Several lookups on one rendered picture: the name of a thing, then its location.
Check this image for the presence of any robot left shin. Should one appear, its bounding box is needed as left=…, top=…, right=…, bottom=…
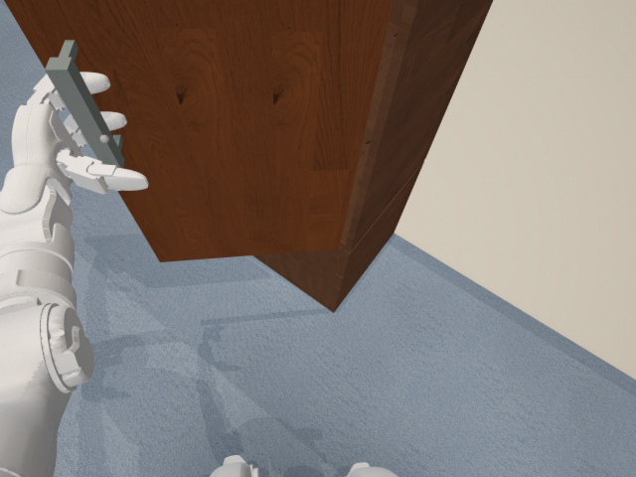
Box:
left=223, top=455, right=246, bottom=465

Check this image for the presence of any cupboard door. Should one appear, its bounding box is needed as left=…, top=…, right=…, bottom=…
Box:
left=4, top=0, right=394, bottom=262

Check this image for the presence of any left robot forearm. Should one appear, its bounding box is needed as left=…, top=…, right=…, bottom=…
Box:
left=0, top=165, right=77, bottom=315

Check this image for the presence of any robot left upper arm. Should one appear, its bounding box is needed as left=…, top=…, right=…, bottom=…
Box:
left=0, top=303, right=94, bottom=477

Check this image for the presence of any left robot hand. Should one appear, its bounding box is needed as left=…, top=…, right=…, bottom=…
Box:
left=12, top=72, right=149, bottom=194

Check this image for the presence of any handle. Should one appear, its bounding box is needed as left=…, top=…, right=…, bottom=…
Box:
left=45, top=40, right=124, bottom=168

